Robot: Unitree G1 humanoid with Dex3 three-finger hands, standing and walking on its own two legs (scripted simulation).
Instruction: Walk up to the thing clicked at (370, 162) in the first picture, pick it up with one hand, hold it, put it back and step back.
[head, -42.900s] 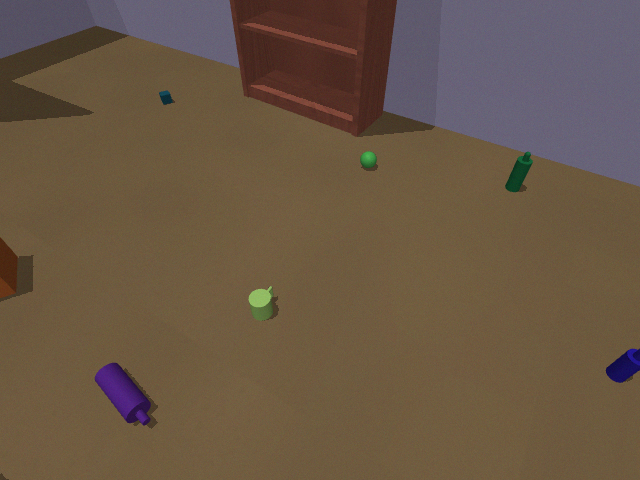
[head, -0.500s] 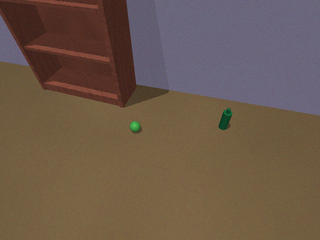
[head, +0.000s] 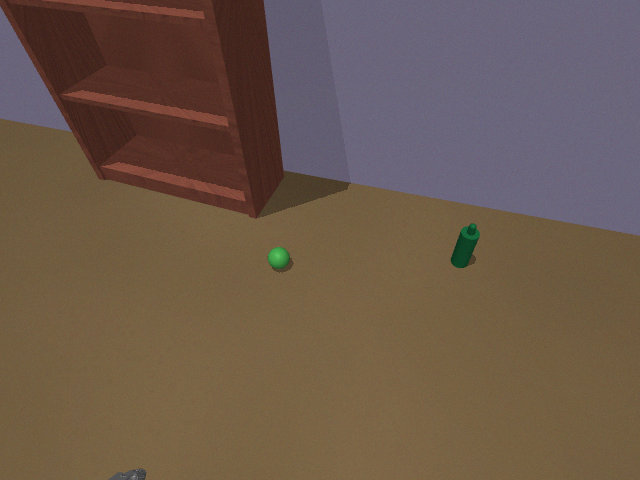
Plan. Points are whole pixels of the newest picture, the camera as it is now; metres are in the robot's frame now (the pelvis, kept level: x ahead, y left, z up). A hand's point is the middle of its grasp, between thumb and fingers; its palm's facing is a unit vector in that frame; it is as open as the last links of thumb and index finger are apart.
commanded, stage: step back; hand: left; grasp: from above
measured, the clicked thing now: (278, 257) +1.04 +0.19 -0.72
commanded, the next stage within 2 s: stand in 0.10 s
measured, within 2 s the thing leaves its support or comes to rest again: neither
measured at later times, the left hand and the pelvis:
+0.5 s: hand out of the picture +0.10 +0.25 -0.13, palm faces -0.03 -0.94 -0.33, open 7.3 cm; pelvis +0.01 +0.00 +0.02, yaw -1 degrees
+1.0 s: hand out of the picture +0.06 +0.24 -0.13, palm faces -0.06 -0.94 -0.34, open 7.3 cm; pelvis -0.01 -0.01 +0.02, yaw -1 degrees
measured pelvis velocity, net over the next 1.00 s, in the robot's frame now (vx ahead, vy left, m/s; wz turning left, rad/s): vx -0.01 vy -0.01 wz -0.02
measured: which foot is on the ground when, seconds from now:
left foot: down 0.00-1.00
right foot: down 0.00-1.00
